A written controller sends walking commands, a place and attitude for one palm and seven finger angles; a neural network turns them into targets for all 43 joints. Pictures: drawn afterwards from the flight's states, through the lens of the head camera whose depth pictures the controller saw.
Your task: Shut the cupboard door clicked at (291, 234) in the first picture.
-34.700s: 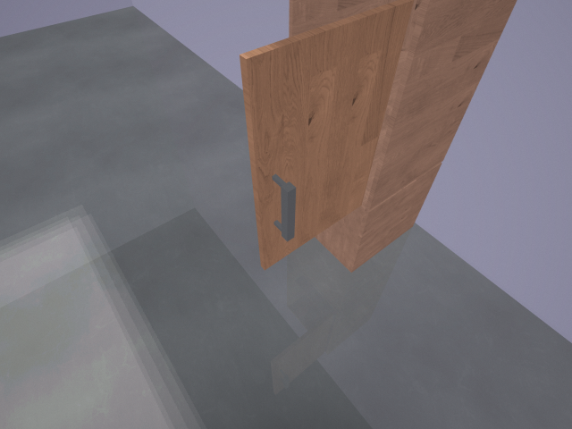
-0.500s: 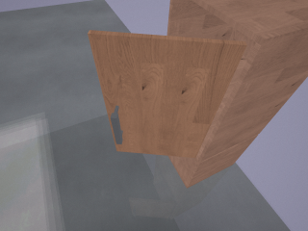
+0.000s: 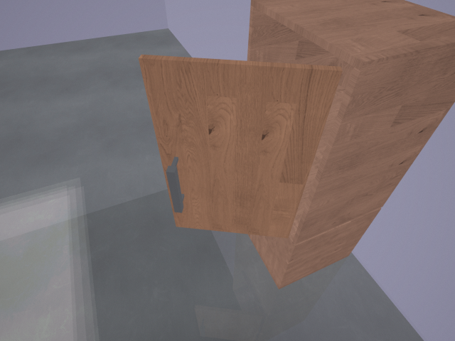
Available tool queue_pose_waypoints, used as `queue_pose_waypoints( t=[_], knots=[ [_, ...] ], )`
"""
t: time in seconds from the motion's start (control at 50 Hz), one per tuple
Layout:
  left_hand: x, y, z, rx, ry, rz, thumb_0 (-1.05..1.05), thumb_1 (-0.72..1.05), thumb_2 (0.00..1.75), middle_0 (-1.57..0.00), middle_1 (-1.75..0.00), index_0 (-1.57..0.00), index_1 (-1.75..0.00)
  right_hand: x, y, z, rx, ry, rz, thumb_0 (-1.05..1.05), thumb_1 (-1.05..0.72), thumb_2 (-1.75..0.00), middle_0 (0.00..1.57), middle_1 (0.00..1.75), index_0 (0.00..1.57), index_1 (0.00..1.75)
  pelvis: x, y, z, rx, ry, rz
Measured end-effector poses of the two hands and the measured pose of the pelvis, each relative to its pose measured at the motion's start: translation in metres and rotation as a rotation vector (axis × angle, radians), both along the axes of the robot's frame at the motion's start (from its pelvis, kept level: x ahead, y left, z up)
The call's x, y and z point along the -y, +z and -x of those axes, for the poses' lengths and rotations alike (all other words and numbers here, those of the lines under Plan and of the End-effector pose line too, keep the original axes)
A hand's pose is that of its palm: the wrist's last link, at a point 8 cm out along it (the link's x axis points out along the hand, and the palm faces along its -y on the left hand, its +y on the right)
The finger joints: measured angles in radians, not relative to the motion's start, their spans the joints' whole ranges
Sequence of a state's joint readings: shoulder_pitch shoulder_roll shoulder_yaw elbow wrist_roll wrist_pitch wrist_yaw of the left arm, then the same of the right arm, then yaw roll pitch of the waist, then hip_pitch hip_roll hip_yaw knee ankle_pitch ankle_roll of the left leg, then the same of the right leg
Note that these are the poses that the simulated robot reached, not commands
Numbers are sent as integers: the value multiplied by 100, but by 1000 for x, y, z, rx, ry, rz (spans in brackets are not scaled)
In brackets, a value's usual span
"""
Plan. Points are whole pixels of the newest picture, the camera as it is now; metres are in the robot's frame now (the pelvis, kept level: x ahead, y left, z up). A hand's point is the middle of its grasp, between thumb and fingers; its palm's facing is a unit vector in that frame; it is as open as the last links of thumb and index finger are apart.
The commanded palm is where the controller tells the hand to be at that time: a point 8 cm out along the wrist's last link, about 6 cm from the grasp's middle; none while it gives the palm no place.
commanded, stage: come to a stop and stand still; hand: left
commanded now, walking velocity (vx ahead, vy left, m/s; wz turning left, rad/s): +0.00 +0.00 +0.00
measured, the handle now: (177, 185) +0.52 +0.17 -0.09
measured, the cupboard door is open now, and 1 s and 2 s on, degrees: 60 60 60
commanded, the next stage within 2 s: look again from close up in 0.10 s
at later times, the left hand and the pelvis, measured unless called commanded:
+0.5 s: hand out of the picture +0.06 +0.24 -0.16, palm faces -0.05 -0.96 -0.29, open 7.3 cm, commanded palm none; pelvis +0.01 +0.01 +0.01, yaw +0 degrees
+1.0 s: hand out of the picture +0.06 +0.24 -0.16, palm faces -0.04 -0.96 -0.28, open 7.3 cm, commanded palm none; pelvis +0.03 +0.02 +0.01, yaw -1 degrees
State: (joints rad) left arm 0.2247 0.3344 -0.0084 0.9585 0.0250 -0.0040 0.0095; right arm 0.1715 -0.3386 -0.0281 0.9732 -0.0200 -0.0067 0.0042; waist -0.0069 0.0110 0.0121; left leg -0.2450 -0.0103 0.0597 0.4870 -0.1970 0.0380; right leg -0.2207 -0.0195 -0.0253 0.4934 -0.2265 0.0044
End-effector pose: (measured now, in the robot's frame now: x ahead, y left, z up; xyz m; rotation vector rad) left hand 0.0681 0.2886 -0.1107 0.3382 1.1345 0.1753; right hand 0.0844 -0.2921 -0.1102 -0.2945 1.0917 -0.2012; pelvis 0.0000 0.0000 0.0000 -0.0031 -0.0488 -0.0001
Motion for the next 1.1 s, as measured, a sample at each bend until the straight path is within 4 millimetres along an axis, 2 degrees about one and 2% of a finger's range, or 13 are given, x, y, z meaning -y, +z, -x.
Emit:
queue_pose_waypoints(
  t=[0.2, 0.34, 0.48, 0.76, 0.9, 0.98, 1.1],
  knots=[
    [8, -10, 15, -64, 7, 38, 0, 91, 90, -20, -30, -20, -30, -12, -8, 32, -111, -17, -26, 1, -90, -90, 20, 30, 20, 30, -2, 3, 0, -7, 2, 1],
    [10, -14, 18, -96, 13, 54, 0, 91, 90, -20, -30, -20, -30, -24, -11, 41, -159, -31, -46, 1, -90, -90, 20, 30, 20, 30, -6, 5, -2, -7, 2, 2],
    [7, -15, 17, -113, 22, 58, 0, 91, 90, -20, -30, -20, -30, -32, -11, 36, -168, -34, -52, 1, -90, -90, 21, 30, 20, 30, -10, 6, -5, -11, 4, 2],
    [-5, -14, 10, -111, 37, 52, 0, 91, 90, -20, -30, -20, -30, -37, -5, 5, -123, -16, -38, 1, -90, -90, 20, 30, 20, 30, -18, 8, -12, -7, 8, 1],
    [-8, -13, 10, -125, 48, 49, 0, 91, 90, -20, -30, -20, -30, -38, -3, -3, -124, -8, -31, 1, -90, -90, 20, 30, 20, 30, -20, 9, -17, -13, 9, -2],
    [1, -18, 15, -162, 56, 64, 0, 91, 90, -20, -30, -20, -30, -46, -8, 0, -134, -25, -50, 1, -90, -90, 20, 30, 20, 30, -19, 8, -24, -13, -8, -6],
    [29, -26, 22, -210, 31, 93, 0, 91, 90, -20, -30, -20, -30, -58, -25, 7, -139, -57, -108, 1, -90, -90, 20, 30, 20, 30, -12, 1, -36, -38, -29, -22]
  ],
)
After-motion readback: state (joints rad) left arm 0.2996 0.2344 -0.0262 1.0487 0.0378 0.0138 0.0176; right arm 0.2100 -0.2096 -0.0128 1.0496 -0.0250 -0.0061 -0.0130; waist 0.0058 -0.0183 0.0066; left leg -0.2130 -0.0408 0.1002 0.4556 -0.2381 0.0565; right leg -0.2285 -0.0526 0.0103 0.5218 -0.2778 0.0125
